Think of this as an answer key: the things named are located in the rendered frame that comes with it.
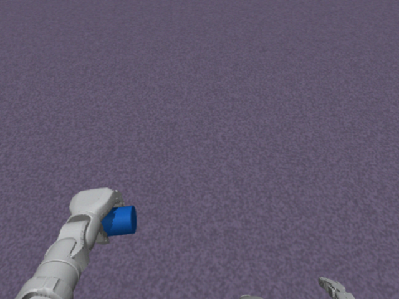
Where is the left robot hand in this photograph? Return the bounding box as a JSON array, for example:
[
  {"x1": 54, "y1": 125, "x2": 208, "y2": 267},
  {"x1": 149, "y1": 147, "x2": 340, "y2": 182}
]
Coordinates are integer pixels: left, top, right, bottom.
[{"x1": 69, "y1": 187, "x2": 125, "y2": 245}]

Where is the can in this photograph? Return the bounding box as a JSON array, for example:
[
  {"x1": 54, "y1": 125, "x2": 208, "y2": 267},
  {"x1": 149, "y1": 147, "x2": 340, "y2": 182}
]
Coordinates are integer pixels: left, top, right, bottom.
[{"x1": 101, "y1": 206, "x2": 137, "y2": 237}]

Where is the right robot hand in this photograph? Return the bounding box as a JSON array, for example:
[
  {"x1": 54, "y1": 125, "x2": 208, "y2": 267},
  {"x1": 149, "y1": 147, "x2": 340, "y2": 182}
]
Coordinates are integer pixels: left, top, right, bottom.
[{"x1": 318, "y1": 277, "x2": 355, "y2": 299}]

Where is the left robot arm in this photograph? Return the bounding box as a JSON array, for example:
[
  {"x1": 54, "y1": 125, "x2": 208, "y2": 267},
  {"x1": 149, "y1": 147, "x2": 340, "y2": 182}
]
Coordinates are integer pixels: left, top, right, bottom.
[{"x1": 15, "y1": 211, "x2": 101, "y2": 299}]

